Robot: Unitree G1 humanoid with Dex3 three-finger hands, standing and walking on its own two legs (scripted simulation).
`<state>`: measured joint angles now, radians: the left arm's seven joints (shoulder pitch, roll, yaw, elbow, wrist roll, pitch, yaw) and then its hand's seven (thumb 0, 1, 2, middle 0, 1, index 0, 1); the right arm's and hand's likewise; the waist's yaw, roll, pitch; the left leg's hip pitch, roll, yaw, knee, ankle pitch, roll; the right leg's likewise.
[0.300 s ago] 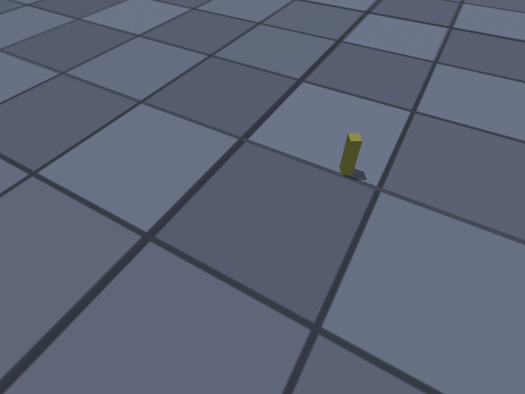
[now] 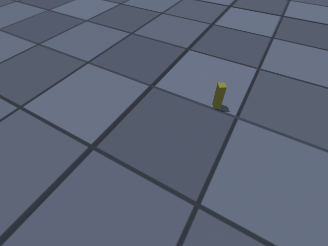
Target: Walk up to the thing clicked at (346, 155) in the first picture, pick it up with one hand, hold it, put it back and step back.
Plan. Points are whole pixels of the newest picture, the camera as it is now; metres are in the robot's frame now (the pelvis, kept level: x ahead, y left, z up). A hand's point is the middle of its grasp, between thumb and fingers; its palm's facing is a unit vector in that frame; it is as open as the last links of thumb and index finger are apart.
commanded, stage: stand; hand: left
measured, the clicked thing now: (219, 96) +1.38 -0.45 -0.66
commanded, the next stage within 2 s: walk up in 0.82 s
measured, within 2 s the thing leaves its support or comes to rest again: neither
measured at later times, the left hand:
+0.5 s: hand out of the picture +0.08 +0.25 -0.16, palm faces -0.03 -0.94 -0.34, open 7.4 cm
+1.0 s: hand out of the picture +0.11 +0.25 -0.15, palm faces -0.14 -0.93 -0.34, open 7.4 cm
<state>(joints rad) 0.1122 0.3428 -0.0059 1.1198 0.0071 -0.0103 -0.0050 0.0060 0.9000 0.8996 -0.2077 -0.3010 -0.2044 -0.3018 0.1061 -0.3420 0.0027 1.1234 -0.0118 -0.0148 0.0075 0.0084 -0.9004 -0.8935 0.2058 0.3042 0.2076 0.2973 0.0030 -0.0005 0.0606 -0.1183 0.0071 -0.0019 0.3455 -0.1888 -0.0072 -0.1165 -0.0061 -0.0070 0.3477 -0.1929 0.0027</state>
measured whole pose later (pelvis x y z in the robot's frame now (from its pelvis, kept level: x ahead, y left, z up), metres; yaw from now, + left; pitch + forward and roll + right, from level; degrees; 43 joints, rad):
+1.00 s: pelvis +0.02 -0.02 -0.01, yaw -7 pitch -2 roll +1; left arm 0.21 0.42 0.08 1.01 0.04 0.03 -0.11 0.01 0.90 0.90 -0.21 -0.30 -0.20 -0.30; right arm 0.20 -0.39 -0.08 0.99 -0.05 -0.08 0.03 0.01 -0.90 -0.89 0.21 0.30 0.21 0.30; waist 0.00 -0.02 0.04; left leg -0.07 0.05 0.11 0.36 -0.27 0.00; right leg -0.43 -0.06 0.02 0.86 -0.38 0.00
